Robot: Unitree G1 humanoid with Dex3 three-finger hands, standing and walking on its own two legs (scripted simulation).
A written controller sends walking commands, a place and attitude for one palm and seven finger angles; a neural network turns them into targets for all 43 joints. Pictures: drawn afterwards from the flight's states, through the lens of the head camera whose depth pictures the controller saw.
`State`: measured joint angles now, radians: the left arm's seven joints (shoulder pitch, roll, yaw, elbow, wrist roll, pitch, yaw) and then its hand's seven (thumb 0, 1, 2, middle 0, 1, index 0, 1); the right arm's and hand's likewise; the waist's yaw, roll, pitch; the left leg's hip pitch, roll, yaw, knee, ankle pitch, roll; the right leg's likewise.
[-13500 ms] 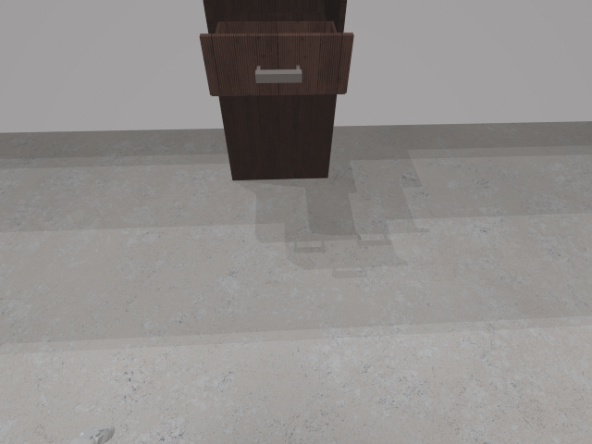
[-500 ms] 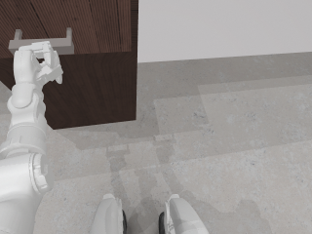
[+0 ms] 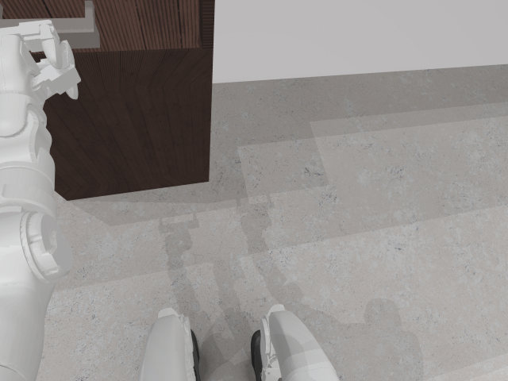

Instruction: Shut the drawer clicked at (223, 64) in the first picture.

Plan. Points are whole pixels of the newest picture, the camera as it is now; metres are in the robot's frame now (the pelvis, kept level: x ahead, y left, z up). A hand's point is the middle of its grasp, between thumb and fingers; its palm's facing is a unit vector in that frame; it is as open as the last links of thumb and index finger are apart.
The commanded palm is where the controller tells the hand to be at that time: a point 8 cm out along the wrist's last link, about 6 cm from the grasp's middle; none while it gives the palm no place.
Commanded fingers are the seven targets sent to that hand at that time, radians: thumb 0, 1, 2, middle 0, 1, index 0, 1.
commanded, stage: push the drawer shut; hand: left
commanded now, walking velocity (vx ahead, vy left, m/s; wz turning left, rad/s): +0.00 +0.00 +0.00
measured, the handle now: (44, 21) +0.63 +0.24 +0.07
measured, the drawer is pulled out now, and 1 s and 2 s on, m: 0.00 0.00 0.00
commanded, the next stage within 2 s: pull the fist back off the drawer in 0.42 s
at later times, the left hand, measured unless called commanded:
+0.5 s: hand (60, 63) +0.56 +0.22 +0.07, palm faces +0.09 -1.00 -0.04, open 3.3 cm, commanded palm +0.61 +0.22 +0.07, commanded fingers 0.00 0.90 0.90 -1.40 -1.60 -1.40 -1.60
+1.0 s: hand (63, 65) +0.55 +0.21 +0.07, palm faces +0.10 -0.99 -0.03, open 3.2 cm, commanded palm +0.54 +0.22 +0.07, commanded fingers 0.00 0.90 0.90 -1.40 -1.60 -1.40 -1.60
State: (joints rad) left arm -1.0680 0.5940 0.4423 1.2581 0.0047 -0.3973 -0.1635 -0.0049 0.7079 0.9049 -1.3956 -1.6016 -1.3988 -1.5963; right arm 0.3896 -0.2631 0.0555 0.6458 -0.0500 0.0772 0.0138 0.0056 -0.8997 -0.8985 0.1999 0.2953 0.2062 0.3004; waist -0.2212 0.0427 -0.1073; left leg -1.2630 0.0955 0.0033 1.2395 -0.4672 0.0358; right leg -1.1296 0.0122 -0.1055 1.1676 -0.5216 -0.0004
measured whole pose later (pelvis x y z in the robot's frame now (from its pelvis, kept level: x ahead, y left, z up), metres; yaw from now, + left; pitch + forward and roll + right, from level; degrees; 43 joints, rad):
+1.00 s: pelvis -0.03 +0.01 -0.01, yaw +0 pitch +29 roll -7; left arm -1.21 0.66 0.38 1.26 0.02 -0.30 -0.13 0.03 0.63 0.90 -1.40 -1.60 -1.40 -1.60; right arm 0.40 -0.26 0.08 0.66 -0.06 -0.02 0.01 0.01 -0.90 -0.90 0.20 0.30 0.21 0.30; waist -0.25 0.04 -0.09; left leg -1.38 0.09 -0.02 1.28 -0.42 0.05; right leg -1.23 0.01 -0.13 1.20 -0.48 0.00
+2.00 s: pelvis +0.05 -0.01 +0.09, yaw +3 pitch +5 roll -1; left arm -0.03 0.31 0.16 0.20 -0.10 -0.09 0.03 0.02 0.90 0.90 -1.40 -1.60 -1.40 -1.60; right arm 0.18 -0.25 0.03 0.53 0.05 0.06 -0.07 0.01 -0.90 -0.90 0.20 0.29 0.20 0.30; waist 0.00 0.04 -0.06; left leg -0.44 0.04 0.06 0.69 -0.34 0.02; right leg -0.34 -0.01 -0.05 0.65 -0.39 0.00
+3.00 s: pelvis +0.04 -0.01 +0.12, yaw +2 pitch -1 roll -1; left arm 0.57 0.35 0.34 -0.48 -0.06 -0.16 0.09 0.02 0.90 0.90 -1.40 -1.60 -1.40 -1.60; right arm 0.16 -0.24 0.00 0.56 -0.01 -0.02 -0.07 0.02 -0.90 -0.90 0.20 0.30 0.21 0.30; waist 0.02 0.06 0.03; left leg -0.21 0.04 0.07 0.45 -0.22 0.01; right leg -0.11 0.00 -0.05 0.38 -0.25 0.00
